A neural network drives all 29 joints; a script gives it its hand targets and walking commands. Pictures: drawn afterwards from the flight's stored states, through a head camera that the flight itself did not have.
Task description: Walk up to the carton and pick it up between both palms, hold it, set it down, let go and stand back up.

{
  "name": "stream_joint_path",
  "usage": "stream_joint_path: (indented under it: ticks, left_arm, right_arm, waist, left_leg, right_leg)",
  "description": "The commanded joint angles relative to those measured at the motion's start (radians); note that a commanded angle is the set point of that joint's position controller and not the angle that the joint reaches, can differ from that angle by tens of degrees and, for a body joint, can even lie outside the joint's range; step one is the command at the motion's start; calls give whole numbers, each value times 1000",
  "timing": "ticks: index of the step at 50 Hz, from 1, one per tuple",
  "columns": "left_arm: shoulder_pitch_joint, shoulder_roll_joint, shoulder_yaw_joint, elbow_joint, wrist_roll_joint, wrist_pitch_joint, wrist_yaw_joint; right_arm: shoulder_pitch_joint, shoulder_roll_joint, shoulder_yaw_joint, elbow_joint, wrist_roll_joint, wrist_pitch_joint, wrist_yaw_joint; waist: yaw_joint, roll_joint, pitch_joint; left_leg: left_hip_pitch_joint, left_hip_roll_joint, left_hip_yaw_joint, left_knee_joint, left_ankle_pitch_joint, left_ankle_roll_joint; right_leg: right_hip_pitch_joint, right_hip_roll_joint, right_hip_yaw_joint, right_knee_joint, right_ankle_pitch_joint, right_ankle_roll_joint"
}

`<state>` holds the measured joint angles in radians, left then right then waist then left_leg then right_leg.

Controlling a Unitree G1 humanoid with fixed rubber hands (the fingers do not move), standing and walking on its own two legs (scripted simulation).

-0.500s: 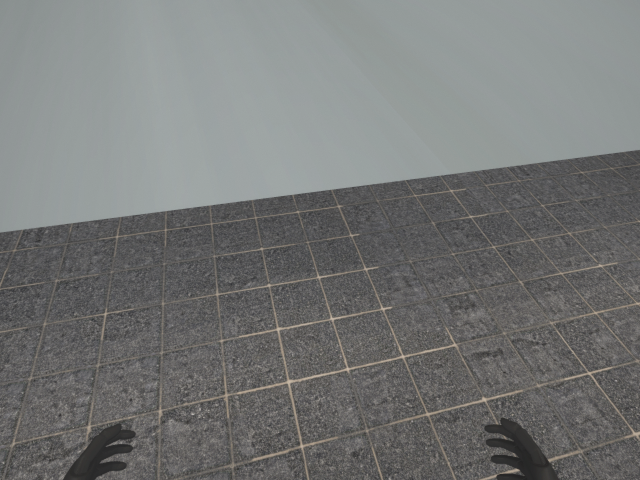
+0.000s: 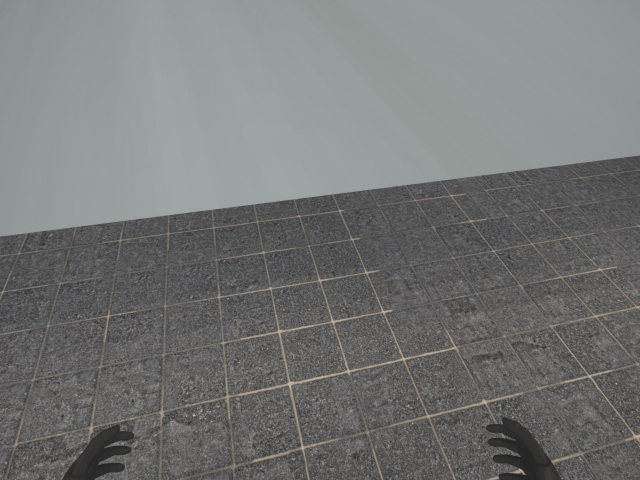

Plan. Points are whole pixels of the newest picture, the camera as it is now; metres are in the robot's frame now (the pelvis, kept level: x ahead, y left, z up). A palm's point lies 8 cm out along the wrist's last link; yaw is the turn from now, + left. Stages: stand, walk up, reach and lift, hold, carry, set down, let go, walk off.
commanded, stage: stand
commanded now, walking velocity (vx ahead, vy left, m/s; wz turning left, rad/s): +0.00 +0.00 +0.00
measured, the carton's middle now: out of the picture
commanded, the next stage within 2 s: walk up in 0.52 s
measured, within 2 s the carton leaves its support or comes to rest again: neither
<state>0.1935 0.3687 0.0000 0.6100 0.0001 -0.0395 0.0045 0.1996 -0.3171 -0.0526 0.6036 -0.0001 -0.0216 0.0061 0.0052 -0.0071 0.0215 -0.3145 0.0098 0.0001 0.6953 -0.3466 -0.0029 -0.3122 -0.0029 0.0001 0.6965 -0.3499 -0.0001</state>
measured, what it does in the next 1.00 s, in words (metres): shifts its weight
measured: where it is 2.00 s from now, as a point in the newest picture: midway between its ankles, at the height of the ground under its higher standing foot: outside the picture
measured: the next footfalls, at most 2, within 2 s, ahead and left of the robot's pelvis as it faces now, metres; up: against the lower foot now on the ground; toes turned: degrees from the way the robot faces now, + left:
right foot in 1.26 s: -0.01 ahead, -0.02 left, +0.00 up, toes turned +8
left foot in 1.66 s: -0.20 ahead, +0.27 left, +0.00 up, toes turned +22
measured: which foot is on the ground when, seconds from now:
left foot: down 0.00-1.00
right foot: down 0.00-0.96, up 0.98-1.00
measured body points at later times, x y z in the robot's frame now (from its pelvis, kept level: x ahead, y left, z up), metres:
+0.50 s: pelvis +0.00 +0.00 +0.00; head -0.01 +0.00 +0.45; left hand +0.16 +0.29 -0.07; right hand +0.16 -0.28 -0.07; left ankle +0.02 +0.12 -0.72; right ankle +0.02 -0.12 -0.72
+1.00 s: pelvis -0.04 +0.05 -0.01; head -0.02 +0.07 +0.44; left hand +0.09 +0.38 -0.09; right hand +0.13 -0.25 -0.07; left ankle +0.02 +0.17 -0.72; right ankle +0.01 -0.10 -0.70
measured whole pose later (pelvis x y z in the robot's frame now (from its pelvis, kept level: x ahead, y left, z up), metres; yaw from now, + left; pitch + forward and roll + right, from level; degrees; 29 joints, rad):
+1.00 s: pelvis -0.04 +0.05 -0.01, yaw +7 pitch -2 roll -1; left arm 0.19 0.45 0.00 0.63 0.00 0.00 0.01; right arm 0.21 -0.39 -0.09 0.61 -0.01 0.04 0.07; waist -0.04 -0.02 0.08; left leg -0.43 0.00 -0.01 0.73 -0.24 0.03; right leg -0.42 -0.10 -0.04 0.86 -0.46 0.00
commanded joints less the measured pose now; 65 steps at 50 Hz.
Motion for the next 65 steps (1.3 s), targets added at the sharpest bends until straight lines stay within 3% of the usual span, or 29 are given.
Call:
stream_joint_path:
  ticks: [1,6,10,12,17,24,26,28,34,35,36,37,38,39,40,42,44,45,47,48,49,50,52,55,60,62,63,64,65]
  left_arm:
    - [-64,226,79,23,31,-31,-5]
    - [-92,182,67,13,21,-37,-9]
    - [-42,191,67,25,19,-41,-4]
    - [-74,175,61,12,22,-31,-6]
    - [-45,215,75,30,21,-27,-4]
    - [-34,181,55,37,20,-32,0]
    - [-49,202,62,31,19,-38,2]
    - [-52,201,62,33,22,-35,-6]
    - [-88,223,70,23,25,-35,1]
    - [-58,201,68,29,27,-46,2]
    - [-34,295,128,19,20,-21,1]
    - [20,310,136,16,11,-11,11]
    - [47,326,142,13,13,-4,14]
    - [26,319,135,0,14,-1,18]
    - [29,321,127,-7,24,7,27]
    - [-75,319,134,-35,30,1,32]
    - [-79,324,131,-25,34,7,25]
    - [-98,332,130,-10,30,11,20]
    - [-108,297,116,-12,25,30,7]
    - [-70,214,107,-41,5,33,12]
    - [-79,201,100,-44,11,45,17]
    - [-101,265,108,-30,2,52,24]
    - [-64,261,114,-2,-8,46,16]
    - [-17,242,105,16,-2,43,12]
    - [77,231,107,39,1,39,18]
    - [155,221,106,50,-2,46,19]
    - [178,231,110,72,13,47,28]
    - [214,294,126,61,19,47,35]
    - [154,408,154,45,35,35,35]
  right_arm:
    - [-89,-240,-50,-2,-18,-42,-3]
    - [-60,-238,-48,8,-24,-32,-11]
    - [-84,-246,-48,13,-27,-44,-12]
    - [-108,-238,-49,-6,-17,-44,-8]
    - [-56,-249,-55,11,-20,-39,-7]
    - [-70,-248,-47,15,-23,-38,-8]
    - [-73,-246,-49,20,-26,-36,-1]
    - [-69,-223,-45,15,-21,-43,1]
    - [-85,-238,-45,22,-14,-31,-5]
    - [-106,-246,-49,23,-22,-37,-4]
    - [-61,-304,-64,-52,-41,2,40]
    - [-54,-263,-51,-78,-34,12,44]
    - [-69,-242,-53,-101,-26,24,45]
    - [-45,-249,-53,-105,-35,38,43]
    - [-87,-255,-54,-116,-40,50,44]
    - [-7,-260,-60,-87,-42,62,60]
    - [-18,-267,-62,-84,-42,51,73]
    - [41,-258,-75,-67,-36,52,74]
    - [131,-275,-97,-21,-64,44,74]
    - [154,-386,-121,-3,-90,42,62]
    - [143,-465,-136,-42,-82,36,57]
    - [122,-455,-137,-51,-60,40,51]
    - [34,-356,-100,-61,-61,49,46]
    - [34,-346,-97,-81,-72,63,49]
    - [-3,-341,-90,-100,-61,79,59]
    - [-59,-328,-87,-124,-51,80,63]
    - [-63,-295,-74,-130,-40,81,69]
    - [-79,-253,-52,-138,-39,80,69]
    - [-92,-224,-45,-138,-43,78,62]
  waist:
    - [-20,34,-65]
    - [-23,3,-58]
    - [25,-35,-73]
    - [1,52,-52]
    - [7,-23,-53]
    - [-18,37,-51]
    - [9,-20,-74]
    - [-6,39,-71]
    - [-10,-46,-47]
    - [-8,9,-75]
    - [15,-21,-17]
    - [36,-18,-36]
    - [50,-149,-80]
    - [34,-183,-40]
    - [44,-144,9]
    - [-28,-130,3]
    - [-17,-215,-13]
    - [-49,-213,-48]
    - [-86,-74,-38]
    - [-77,246,-63]
    - [-80,299,-67]
    - [-104,242,-116]
    - [-64,136,-69]
    - [-54,210,-83]
    - [-36,165,-114]
    - [4,258,-86]
    - [24,176,-91]
    - [75,-7,-118]
    - [90,-369,-97]
  left_leg:
    - [55,83,-85,-133,127,62]
    - [50,75,-71,-129,157,62]
    - [34,102,-116,-146,226,80]
    - [43,93,-94,-139,210,66]
    - [47,93,-99,-146,196,73]
    - [67,92,-82,-127,171,69]
    - [38,88,-93,-142,141,75]
    - [35,76,-73,-140,146,61]
    - [41,82,-77,-131,125,61]
    - [74,73,-75,-118,114,70]
    - [-176,21,-114,-25,441,101]
    - [-213,-13,-71,53,424,79]
    - [-244,-47,-25,193,158,61]
    - [-280,-40,-13,329,-148,30]
    - [-311,-13,-50,412,-196,16]
    - [-241,29,-92,350,-137,25]
    - [-197,43,-25,176,-104,38]
    - [-150,41,6,103,-63,46]
    - [44,-26,25,-203,58,67]
    - [97,95,-274,-342,258,132]
    - [121,275,-650,-428,381,215]
    - [115,279,-600,-385,332,300]
    - [43,182,-449,-343,307,257]
    - [64,131,-391,-353,352,221]
    - [6,143,-432,-368,252,214]
    - [-157,109,-423,-426,103,137]
    - [-244,69,-343,-432,44,82]
    - [-397,-49,-244,-307,-150,34]
    - [-460,-177,-76,120,-153,13]
  right_leg:
    - [-13,-90,108,-150,151,-69]
    - [-8,-98,106,-157,193,-63]
    - [26,-86,90,-115,180,-66]
    - [12,-97,97,-142,251,-73]
    - [9,-89,101,-126,194,-77]
    - [12,-104,134,-175,197,-72]
    - [54,-101,111,-163,211,-77]
    - [39,-121,132,-170,174,-73]
    - [-13,-108,142,-192,137,-76]
    - [-10,-109,136,-204,152,-68]
    - [115,-159,105,-124,321,-107]
    - [171,-253,166,-137,456,-150]
    - [177,-377,225,-212,573,-229]
    - [134,-472,290,-251,612,-300]
    - [97,-486,301,-262,635,-334]
    - [20,-422,172,-243,521,-289]
    - [46,-340,71,-174,538,-224]
    - [31,-351,43,-163,448,-205]
    - [-109,-229,-85,4,194,-123]
    - [-235,-65,-152,214,-78,-57]
    - [-397,58,-105,325,-352,-15]
    - [-337,19,-5,445,-313,-31]
    - [-287,-4,2,432,-210,-37]
    - [-215,22,-9,289,-120,-36]
    - [-68,58,-13,69,-82,-44]
    - [120,60,3,-89,-79,-80]
    - [247,79,-53,-182,30,-86]
    - [336,-72,113,-361,-52,-118]
    - [242,-456,436,-528,-169,-187]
